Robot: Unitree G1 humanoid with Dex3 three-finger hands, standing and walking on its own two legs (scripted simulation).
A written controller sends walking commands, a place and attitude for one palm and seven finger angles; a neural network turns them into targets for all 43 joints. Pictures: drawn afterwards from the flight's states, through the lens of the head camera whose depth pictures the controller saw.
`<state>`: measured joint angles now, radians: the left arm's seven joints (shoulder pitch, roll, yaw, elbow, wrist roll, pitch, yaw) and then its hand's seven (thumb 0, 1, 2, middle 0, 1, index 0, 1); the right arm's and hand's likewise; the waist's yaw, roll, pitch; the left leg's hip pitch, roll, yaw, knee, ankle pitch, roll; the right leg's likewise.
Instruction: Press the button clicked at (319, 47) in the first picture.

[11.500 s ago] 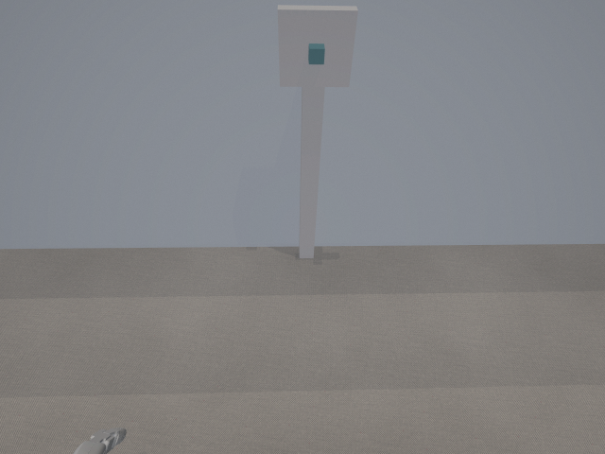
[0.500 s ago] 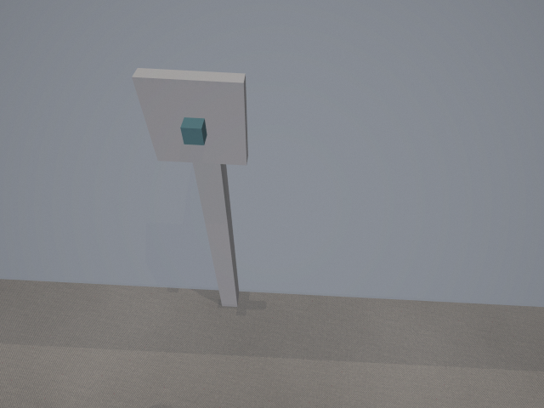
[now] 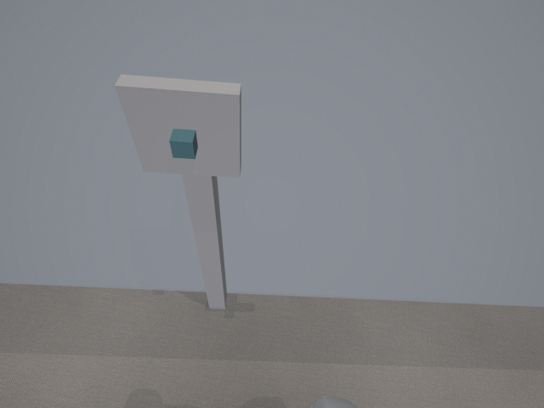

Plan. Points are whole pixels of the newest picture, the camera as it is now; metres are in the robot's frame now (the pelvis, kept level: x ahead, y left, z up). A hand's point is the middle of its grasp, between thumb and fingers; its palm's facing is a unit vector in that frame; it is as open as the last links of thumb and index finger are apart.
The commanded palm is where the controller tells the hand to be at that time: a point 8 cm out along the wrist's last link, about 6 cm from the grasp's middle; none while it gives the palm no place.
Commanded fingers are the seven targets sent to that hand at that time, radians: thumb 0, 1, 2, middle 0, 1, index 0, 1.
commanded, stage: come to a stop and stand still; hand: left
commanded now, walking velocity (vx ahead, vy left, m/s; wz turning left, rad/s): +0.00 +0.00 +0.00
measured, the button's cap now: (184, 142) +0.48 +0.19 +0.10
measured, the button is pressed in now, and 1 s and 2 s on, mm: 0 0 0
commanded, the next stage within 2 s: look again from close up in 1.44 s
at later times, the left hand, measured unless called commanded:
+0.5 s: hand out of the picture +0.04 +0.11 -0.17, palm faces +0.01 -0.97 -0.26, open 7.3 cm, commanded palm none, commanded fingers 0.00 0.90 0.90 -0.20 -0.30 -0.20 -0.30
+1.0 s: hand out of the picture +0.01 +0.08 -0.18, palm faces +0.07 -0.98 -0.18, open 7.4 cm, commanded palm none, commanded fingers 0.00 0.90 0.90 -0.20 -0.30 -0.20 -0.30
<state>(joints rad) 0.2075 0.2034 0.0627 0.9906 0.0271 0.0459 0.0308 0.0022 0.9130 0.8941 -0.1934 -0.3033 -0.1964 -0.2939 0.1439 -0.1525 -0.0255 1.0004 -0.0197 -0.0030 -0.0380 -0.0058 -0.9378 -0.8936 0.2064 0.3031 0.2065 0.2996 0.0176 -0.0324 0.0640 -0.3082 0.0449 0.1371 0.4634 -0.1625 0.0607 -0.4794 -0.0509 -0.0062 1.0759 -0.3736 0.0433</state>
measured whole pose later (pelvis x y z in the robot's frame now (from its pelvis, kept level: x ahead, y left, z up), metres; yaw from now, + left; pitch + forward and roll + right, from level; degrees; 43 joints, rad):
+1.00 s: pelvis +0.03 -0.08 -0.01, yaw +2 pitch -1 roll +1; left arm 0.30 0.12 0.00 1.13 0.01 -0.02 0.02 0.01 0.91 0.89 -0.20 -0.30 -0.20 -0.29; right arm 0.24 -0.17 0.00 1.11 -0.01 -0.01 -0.03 0.02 -0.92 -0.89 0.20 0.30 0.20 0.30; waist 0.01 0.01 0.04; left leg -0.25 0.08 0.04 0.48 -0.20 -0.07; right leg -0.13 0.00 -0.07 0.51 -0.36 -0.04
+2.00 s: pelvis +0.05 -0.07 +0.00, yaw +2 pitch -2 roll +1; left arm 0.30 0.14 0.01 1.13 0.01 -0.01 0.03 0.00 0.91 0.89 -0.20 -0.30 -0.20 -0.29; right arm 0.25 -0.14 0.01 1.15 -0.01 0.00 -0.04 0.01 -0.92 -0.89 0.20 0.30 0.20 0.30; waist 0.01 -0.02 0.05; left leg -0.21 0.07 0.04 0.47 -0.22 -0.05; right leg -0.07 -0.01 -0.08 0.46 -0.37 -0.02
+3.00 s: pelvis -0.01 -0.05 -0.06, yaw +1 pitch +7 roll -1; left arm 0.42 0.20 0.13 -0.12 -0.26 -0.18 -0.15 0.02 0.90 0.89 -1.14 -1.33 -1.14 -1.32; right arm 0.29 -0.17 0.03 0.56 0.04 -0.15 -0.08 0.02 -0.90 -0.89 0.21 0.30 0.21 0.30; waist -0.02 0.03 -0.08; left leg -0.71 0.08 0.03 0.93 -0.34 -0.02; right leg -0.57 -0.02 -0.06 0.94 -0.50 0.00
